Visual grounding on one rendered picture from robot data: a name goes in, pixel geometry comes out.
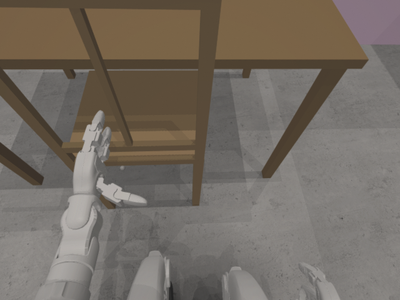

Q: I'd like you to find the robot right hand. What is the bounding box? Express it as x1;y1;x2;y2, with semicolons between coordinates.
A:
296;262;341;300

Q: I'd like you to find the robot left hand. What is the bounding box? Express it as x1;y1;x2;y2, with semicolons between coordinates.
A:
73;110;148;207

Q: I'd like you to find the robot left thigh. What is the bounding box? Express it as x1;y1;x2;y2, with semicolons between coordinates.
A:
127;256;171;300

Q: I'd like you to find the table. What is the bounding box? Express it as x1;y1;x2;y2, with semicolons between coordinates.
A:
0;0;369;186

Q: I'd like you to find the robot thigh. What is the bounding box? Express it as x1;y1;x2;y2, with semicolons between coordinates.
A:
127;256;171;300
222;270;268;300

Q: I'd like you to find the left robot forearm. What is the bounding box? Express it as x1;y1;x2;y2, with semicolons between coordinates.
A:
34;194;103;300

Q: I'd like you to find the chair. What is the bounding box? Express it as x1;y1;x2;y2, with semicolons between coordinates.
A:
0;0;222;209

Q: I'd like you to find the robot right thigh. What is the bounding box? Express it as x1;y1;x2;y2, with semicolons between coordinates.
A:
222;270;268;300

